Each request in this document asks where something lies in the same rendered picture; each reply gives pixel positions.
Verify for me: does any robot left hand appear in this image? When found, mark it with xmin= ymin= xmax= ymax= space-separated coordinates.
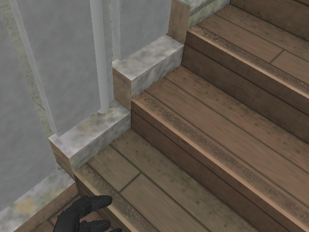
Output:
xmin=52 ymin=195 xmax=123 ymax=232

